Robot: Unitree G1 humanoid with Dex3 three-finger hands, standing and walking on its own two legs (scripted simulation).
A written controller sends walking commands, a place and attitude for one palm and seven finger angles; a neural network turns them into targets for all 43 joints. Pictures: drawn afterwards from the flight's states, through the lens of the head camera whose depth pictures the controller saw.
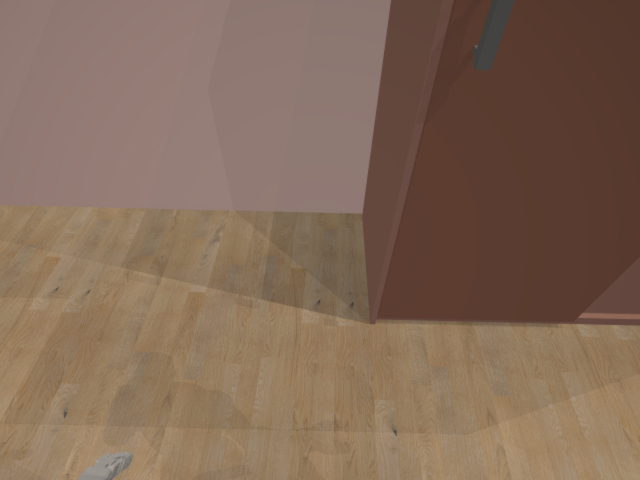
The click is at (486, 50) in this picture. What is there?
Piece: wardrobe's sliding door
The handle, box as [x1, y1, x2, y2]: [472, 0, 513, 69]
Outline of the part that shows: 513,0 491,1 479,42 477,45 474,45 472,50 474,55 472,63 475,69 490,68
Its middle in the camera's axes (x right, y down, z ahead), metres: +0.27 -0.35 +0.60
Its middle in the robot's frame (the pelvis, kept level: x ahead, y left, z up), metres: +0.73 -0.23 +0.26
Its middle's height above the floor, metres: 1.03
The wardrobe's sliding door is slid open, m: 0.00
